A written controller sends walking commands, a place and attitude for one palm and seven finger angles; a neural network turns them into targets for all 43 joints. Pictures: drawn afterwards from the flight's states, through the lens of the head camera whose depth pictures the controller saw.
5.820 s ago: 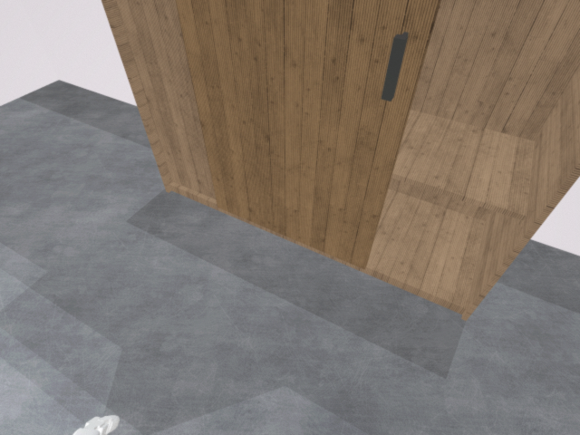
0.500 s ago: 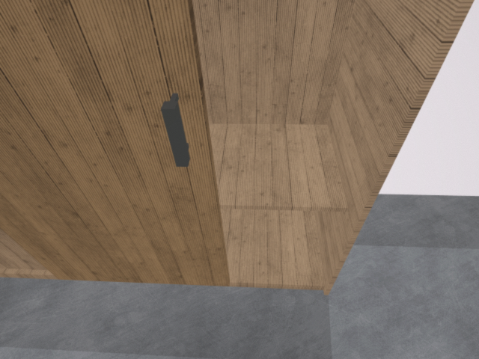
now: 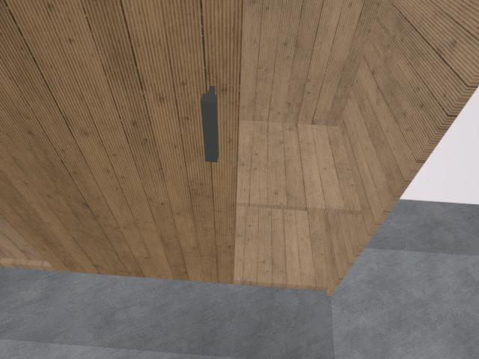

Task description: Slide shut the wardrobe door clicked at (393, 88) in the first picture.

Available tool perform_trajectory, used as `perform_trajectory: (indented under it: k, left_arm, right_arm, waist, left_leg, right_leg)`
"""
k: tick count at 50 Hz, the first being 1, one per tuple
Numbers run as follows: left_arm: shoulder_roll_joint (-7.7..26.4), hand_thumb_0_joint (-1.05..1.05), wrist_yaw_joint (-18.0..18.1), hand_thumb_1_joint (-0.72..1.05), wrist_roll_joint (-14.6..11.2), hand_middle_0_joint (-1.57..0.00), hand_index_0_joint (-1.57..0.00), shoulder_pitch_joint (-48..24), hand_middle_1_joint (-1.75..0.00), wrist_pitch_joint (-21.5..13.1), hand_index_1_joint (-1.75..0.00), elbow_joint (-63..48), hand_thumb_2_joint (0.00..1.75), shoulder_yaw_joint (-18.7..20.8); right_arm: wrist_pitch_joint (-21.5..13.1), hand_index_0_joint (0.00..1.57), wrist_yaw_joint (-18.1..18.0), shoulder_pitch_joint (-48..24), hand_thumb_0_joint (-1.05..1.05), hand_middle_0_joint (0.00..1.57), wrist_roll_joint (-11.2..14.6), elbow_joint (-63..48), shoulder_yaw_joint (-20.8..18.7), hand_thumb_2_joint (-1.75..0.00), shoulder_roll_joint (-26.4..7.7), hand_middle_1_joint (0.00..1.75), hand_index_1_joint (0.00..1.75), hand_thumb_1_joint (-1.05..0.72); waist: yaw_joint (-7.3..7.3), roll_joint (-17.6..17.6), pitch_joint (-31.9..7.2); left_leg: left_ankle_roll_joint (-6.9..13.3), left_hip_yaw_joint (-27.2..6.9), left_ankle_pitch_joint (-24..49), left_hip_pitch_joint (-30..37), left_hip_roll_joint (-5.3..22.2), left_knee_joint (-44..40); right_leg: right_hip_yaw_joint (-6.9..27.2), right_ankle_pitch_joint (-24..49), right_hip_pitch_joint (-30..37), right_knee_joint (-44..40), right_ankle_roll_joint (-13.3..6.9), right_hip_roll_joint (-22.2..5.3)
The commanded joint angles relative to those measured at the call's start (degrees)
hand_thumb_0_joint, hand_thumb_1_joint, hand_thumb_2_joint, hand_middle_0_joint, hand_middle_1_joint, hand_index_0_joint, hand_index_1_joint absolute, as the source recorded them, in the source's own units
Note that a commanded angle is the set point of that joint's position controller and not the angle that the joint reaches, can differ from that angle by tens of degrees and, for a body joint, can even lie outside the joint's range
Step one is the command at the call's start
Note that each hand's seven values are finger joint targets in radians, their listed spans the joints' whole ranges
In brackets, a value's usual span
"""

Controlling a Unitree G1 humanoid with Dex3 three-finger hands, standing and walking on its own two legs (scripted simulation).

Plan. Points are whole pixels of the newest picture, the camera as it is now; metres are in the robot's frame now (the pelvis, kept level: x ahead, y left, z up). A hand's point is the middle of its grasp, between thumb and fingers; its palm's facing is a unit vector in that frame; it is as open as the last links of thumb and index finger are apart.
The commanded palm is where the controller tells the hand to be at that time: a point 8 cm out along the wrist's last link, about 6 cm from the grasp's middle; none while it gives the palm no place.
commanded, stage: look again from close up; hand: left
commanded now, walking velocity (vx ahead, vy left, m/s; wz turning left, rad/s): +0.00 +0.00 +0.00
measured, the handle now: (211, 124) +0.51 +0.10 +0.12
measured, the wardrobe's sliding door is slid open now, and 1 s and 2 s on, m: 0.40 0.40 0.40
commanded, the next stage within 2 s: raise the hand with hooked fingers in 1.50 s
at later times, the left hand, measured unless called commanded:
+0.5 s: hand out of the picture -0.01 +0.21 -0.17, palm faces -0.01 -0.98 -0.20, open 7.4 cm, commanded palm none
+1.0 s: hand out of the picture -0.02 +0.16 -0.17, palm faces +0.01 -0.99 -0.17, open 7.4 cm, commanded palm none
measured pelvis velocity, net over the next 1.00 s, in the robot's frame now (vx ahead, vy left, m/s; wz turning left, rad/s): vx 0.00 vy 0.00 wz -0.01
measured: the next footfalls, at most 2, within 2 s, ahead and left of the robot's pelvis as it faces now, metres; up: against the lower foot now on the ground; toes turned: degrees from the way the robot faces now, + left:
none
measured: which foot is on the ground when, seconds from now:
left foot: down 0.00-1.00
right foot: down 0.00-1.00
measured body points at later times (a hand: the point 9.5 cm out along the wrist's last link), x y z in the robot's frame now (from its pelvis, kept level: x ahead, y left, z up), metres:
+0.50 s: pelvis -0.01 +0.03 +0.01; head +0.01 +0.03 +0.46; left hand -0.01 +0.26 -0.15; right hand -0.02 -0.19 -0.15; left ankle -0.01 +0.09 -0.73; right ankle -0.04 -0.12 -0.73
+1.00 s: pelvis +0.00 +0.00 +0.01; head +0.01 +0.00 +0.46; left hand -0.02 +0.22 -0.15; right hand +0.00 -0.22 -0.15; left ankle -0.01 +0.09 -0.73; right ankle -0.04 -0.12 -0.73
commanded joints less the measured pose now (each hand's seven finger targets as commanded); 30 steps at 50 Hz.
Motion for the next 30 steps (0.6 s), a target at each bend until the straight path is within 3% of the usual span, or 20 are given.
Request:
perform_trajectory:
  k: [1, 3, 8, 17, 26, 30]
  left_arm:
    - [4.95, 0.0, -0.27, 0.9, 0.1, -0.2, -0.2, 3.94, -0.3, 0.49, -0.3, -2.13, 0.9, 0.2]
    - [5.27, 0.0, -0.48, 0.9, 0.21, -0.2, -0.2, 3.37, -0.3, 0.75, -0.3, -2.48, 0.9, 0.12]
    - [6.46, 0.0, -0.78, 0.9, 0.3, -0.2, -0.2, 2.23, -0.3, 1.08, -0.3, -3.27, 0.9, 0.1]
    - [7.55, 0.0, -0.78, 0.9, -0.2, -0.2, -0.2, 1.21, -0.3, 0.9, -0.3, -2.74, 0.9, 0.1]
    - [6.95, 0.0, -0.52, 0.9, -0.29, -0.2, -0.2, 2.35, -0.3, 0.67, -0.3, -0.92, 0.9, -0.11]
    - [6.77, 0.0, -0.37, 0.9, -0.31, -0.2, -0.2, 2.68, -0.3, 0.36, -0.3, -0.44, 0.9, -0.2]
  right_arm:
    - [-0.22, 0.2, 0.12, 3.62, 0.0, 0.2, -0.14, -1.95, 0.36, -0.9, -5.23, 0.3, 0.3, -0.9]
    - [-0.27, 0.2, 0.26, 3.7, 0.0, 0.2, -0.13, -2.15, 0.35, -0.9, -5.97, 0.3, 0.3, -0.9]
    - [-0.48, 0.2, 0.39, 4.13, 0.0, 0.2, -0.14, -2.04, 0.39, -0.9, -7.06, 0.3, 0.3, -0.9]
    - [-0.95, 0.2, 0.24, 5.71, 0.0, 0.2, 0.12, 0.2, 0.7, -0.9, -7.18, 0.3, 0.3, -0.9]
    - [-0.82, 0.2, 0.39, 6.45, 0.0, 0.2, 0.33, 2.77, 0.92, -0.9, -5.93, 0.3, 0.3, -0.9]
    - [-0.87, 0.2, 0.36, 6.5, 0.0, 0.2, 0.42, 3.34, 0.96, -0.9, -5.47, 0.3, 0.3, -0.9]
  waist:
    - [-0.19, 4.6, 5.76]
    - [-0.24, 2.61, 6.83]
    - [-0.07, 1.29, 5.82]
    - [-0.39, 1.35, 1.23]
    - [-0.47, -0.3, 2.72]
    - [-0.63, -0.76, 2.53]
  left_leg:
    - [2.41, -9.12, 12.58, -2.61, 7.89, -11.72]
    - [2.38, -9.75, 7.36, -3.42, 7.81, -14.01]
    - [2.54, -11.06, 4.66, -2.35, 8.18, -17.14]
    - [1.83, -9.37, 16.97, 3.86, 7.61, -15.39]
    - [1.51, -7.31, 14.41, 2.85, 6.43, -14.97]
    - [1.44, -6.24, 17.58, 3.3, 5.89, -13.41]
  right_leg:
    - [3.34, 3.27, -3.55, -3.31, -1.92, -2.93]
    - [3.1, 3.03, -3.9, -3.38, -1.72, -3.17]
    - [2.7, 3.0, -3.99, -3.02, -1.26, -3.53]
    - [3.34, 5.56, -2.72, -4.01, -1.05, -4.57]
    - [4.22, 8.06, -1.55, -5.47, -1.08, -5.67]
    - [4.78, 10.91, -1.09, -5.74, -1.17, -6.0]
